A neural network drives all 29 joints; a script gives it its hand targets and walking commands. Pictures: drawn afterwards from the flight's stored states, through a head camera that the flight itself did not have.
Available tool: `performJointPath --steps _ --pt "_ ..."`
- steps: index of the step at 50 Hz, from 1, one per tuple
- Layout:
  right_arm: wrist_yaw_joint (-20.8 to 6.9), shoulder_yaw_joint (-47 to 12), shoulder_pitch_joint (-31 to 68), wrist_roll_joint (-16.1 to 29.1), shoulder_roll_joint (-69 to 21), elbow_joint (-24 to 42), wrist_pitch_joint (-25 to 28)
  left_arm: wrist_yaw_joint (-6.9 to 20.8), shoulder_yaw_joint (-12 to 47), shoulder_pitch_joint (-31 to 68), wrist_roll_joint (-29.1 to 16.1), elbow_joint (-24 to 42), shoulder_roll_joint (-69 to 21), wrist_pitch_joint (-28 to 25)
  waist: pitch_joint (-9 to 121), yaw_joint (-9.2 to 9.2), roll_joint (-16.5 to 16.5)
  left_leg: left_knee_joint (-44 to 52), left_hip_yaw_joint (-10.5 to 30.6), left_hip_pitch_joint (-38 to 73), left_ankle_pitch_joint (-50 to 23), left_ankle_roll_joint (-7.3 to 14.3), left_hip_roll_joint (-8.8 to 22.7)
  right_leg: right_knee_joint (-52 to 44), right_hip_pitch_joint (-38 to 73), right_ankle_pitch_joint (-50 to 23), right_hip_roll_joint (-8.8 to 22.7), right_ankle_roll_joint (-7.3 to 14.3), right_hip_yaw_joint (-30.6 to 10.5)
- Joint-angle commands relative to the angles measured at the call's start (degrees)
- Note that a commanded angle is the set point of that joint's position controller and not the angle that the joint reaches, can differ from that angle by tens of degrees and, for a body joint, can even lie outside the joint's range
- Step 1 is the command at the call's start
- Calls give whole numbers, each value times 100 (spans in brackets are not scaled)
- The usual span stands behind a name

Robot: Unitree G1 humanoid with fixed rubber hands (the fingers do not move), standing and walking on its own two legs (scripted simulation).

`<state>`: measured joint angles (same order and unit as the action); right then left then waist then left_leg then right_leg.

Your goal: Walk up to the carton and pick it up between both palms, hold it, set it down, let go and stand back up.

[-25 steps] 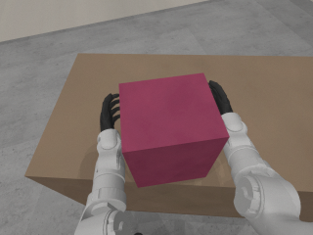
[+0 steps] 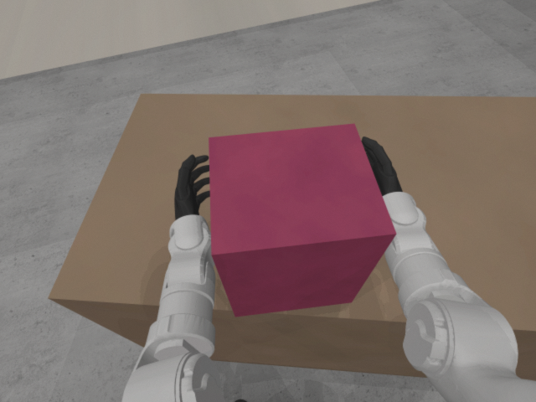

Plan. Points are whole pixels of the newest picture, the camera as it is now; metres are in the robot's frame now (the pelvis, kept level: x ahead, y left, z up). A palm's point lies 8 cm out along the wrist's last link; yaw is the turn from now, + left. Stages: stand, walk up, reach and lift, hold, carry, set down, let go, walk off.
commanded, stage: reach and lift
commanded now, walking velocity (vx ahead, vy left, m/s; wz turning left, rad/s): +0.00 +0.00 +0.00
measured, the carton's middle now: (288, 230) +0.38 +0.05 +0.01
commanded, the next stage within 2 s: none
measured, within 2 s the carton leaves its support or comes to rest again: leaves its support in 0.04 s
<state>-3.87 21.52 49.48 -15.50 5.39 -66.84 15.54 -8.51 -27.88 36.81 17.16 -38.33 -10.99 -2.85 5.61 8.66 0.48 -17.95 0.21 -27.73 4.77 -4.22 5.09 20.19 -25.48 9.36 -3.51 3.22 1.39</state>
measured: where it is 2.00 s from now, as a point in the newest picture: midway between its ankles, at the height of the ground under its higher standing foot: outside the picture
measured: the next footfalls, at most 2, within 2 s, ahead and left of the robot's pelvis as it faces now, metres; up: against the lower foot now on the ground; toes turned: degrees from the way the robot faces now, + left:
none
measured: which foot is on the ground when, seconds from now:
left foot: down 0.00-1.00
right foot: down 0.00-1.00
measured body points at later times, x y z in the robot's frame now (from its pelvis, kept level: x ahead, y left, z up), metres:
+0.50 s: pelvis +0.00 +0.01 +0.00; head +0.06 +0.02 +0.45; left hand +0.39 +0.22 +0.08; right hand +0.46 -0.07 +0.08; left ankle +0.02 +0.17 -0.74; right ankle -0.01 -0.08 -0.74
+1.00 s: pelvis +0.01 +0.01 +0.01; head +0.01 +0.01 +0.46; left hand +0.38 +0.21 +0.14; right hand +0.44 -0.08 +0.13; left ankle +0.02 +0.17 -0.74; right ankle -0.01 -0.08 -0.74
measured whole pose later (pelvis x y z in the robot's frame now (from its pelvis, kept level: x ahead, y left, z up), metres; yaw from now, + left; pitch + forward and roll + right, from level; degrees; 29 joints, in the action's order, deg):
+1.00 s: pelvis +0.01 +0.01 +0.01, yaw +3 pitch +0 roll -1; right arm 6.2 -0.3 43.7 7.8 6.2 -51.5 -1.4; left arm -6.9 -19.5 33.8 13.9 -22.1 -6.8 19.2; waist 1.0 2.3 0.6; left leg -17.5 2.4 -10.7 7.0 -3.1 3.4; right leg 15.1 -5.2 10.1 -2.1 1.9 3.6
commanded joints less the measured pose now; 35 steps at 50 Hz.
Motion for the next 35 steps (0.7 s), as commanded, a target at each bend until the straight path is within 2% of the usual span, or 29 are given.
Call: performJointPath --steps 1,5,8,11,12,13,14,17,18,19,23,24,25,26,27,28,35 --pt "-232 -1431 3293 -40 -2973 570 494 453 1913 3225 -4 21 -2402 -343 3667 -30 -591 -184 -763 848 -1405 303 -444 329 2831 -3560 315 -550 200" --pt "-116 -1790 3290 99 -3091 668 580 515 1952 3190 7 -8 -2432 -361 3671 25 -686 -106 -747 706 -1462 322 -433 399 3209 -4096 354 -602 126" --pt "-46 -1912 3240 179 -3066 657 550 574 1886 3099 10 -117 -2366 -330 3541 -33 -770 -31 -736 763 -1415 354 -443 335 3271 -4107 326 -621 132" --pt "-49 -1863 3223 212 -3079 564 442 582 1872 3236 1 -17 -2350 -267 3384 -14 -732 8 -716 1014 -1293 371 -431 170 2944 -3394 263 -577 171" --pt "-59 -1929 3308 272 -3122 795 466 538 2013 3325 -72 234 -2484 -272 3645 32 -677 -69 -669 1265 -1526 334 -415 171 2852 -3277 183 -533 223" --pt "-59 -1895 3360 325 -3090 748 440 509 2025 3377 -71 140 -2439 -241 3618 13 -613 -110 -676 1388 -1562 302 -409 93 2666 -3079 162 -499 240" --pt "-63 -1960 3370 413 -3064 832 428 465 2130 3426 -151 323 -2497 -224 3755 17 -540 -158 -646 1595 -1684 271 -390 53 2536 -2966 124 -469 269" --pt "-58 -1937 3351 562 -2959 737 255 373 2394 3614 -273 504 -2563 -69 3762 -99 -316 -237 -613 2125 -1849 200 -369 -127 1993 -2371 37 -399 348" --pt "-59 -1953 3380 633 -2921 777 202 332 2497 3638 -311 560 -2600 -5 3795 -88 -239 -245 -612 2333 -1939 173 -356 -209 1751 -2110 -2 -368 375" --pt "-69 -1911 3333 644 -2898 587 109 306 2571 3689 -347 555 -2610 80 3728 -133 -130 -267 -599 2457 -1899 143 -351 -280 1539 -1808 -9 -319 389" --pt "-89 -2078 3359 928 -2931 758 -122 191 3030 3770 -516 1017 -2814 406 3963 -161 150 -420 -509 2961 -2381 51 -344 -353 1259 -1658 -85 -237 443" --pt "-88 -2067 3370 950 -2894 727 -206 196 3059 3844 -508 970 -2788 496 3838 -238 155 -402 -498 2966 -2285 64 -351 -422 1154 -1568 -76 -246 441" --pt "-80 -2075 3396 982 -2902 776 -286 218 3002 3756 -507 843 -2738 614 3667 -242 90 -353 -484 2898 -2133 87 -362 -446 1230 -1518 -61 -266 414" --pt "-67 -2156 3442 1067 -2928 987 -304 214 3120 3724 -568 1082 -2836 673 3848 -239 123 -374 -473 2991 -2212 84 -372 -422 1312 -1671 -64 -263 432" --pt "-47 -2178 3498 1118 -2882 915 -373 243 3037 3682 -527 844 -2735 779 3615 -285 32 -330 -463 2834 -2045 122 -390 -433 1396 -1683 -40 -297 378" --pt "-26 -2219 3467 1156 -2907 969 -452 291 3021 3687 -532 876 -2687 858 3480 -308 9 -266 -455 2700 -1830 172 -417 -434 1577 -1713 4 -317 339" --pt "133 -2900 3480 1704 -3322 1711 -899 557 2843 3408 -506 1026 -2604 1375 2934 -287 -366 -14 -338 2078 -1207 367 -554 -277 2842 -2510 143 -531 134"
